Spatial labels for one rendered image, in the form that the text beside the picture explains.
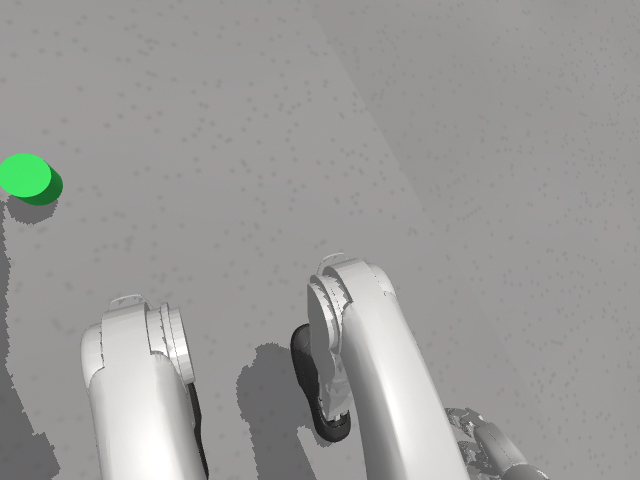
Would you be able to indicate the tin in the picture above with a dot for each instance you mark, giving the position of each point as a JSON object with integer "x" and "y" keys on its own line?
{"x": 30, "y": 179}

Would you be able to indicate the right robot arm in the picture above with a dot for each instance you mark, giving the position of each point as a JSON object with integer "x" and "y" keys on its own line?
{"x": 524, "y": 472}

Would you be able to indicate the right robot hand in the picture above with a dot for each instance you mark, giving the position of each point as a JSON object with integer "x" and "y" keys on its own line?
{"x": 493, "y": 453}

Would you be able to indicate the left robot foot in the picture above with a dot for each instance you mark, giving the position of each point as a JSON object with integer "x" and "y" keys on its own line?
{"x": 197, "y": 429}

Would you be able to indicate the right robot foot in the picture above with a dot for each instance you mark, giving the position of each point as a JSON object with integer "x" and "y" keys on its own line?
{"x": 307, "y": 376}

